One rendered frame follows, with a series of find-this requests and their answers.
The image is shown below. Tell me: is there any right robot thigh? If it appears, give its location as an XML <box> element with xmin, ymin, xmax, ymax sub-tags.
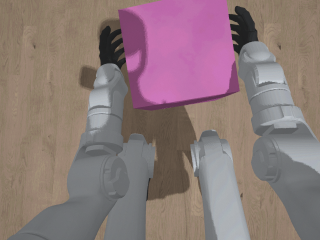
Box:
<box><xmin>190</xmin><ymin>135</ymin><xmax>251</xmax><ymax>240</ymax></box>

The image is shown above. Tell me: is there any robot left upper arm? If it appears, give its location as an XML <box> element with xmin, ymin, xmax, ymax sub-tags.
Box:
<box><xmin>7</xmin><ymin>154</ymin><xmax>130</xmax><ymax>240</ymax></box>

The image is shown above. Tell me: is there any right robot hand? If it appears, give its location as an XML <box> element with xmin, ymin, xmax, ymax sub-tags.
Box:
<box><xmin>228</xmin><ymin>6</ymin><xmax>259</xmax><ymax>56</ymax></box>

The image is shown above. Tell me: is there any carton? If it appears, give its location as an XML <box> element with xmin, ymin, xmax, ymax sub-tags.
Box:
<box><xmin>118</xmin><ymin>0</ymin><xmax>240</xmax><ymax>111</ymax></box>

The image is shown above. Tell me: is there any robot right upper arm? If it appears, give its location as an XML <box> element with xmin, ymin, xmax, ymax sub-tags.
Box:
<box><xmin>251</xmin><ymin>133</ymin><xmax>320</xmax><ymax>240</ymax></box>

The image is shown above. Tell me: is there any left robot hand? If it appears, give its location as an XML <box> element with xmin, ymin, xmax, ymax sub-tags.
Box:
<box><xmin>99</xmin><ymin>26</ymin><xmax>126</xmax><ymax>70</ymax></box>

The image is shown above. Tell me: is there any right robot forearm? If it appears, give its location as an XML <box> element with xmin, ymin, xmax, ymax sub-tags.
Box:
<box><xmin>238</xmin><ymin>41</ymin><xmax>320</xmax><ymax>144</ymax></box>

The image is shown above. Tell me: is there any left robot thigh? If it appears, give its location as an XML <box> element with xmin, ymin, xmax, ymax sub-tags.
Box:
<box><xmin>103</xmin><ymin>139</ymin><xmax>156</xmax><ymax>240</ymax></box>

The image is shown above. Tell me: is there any robot thigh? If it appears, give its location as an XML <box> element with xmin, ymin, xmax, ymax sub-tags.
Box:
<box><xmin>190</xmin><ymin>135</ymin><xmax>251</xmax><ymax>240</ymax></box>
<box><xmin>103</xmin><ymin>139</ymin><xmax>156</xmax><ymax>240</ymax></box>

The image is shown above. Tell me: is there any left robot forearm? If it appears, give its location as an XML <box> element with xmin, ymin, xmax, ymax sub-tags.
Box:
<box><xmin>67</xmin><ymin>63</ymin><xmax>128</xmax><ymax>190</ymax></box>

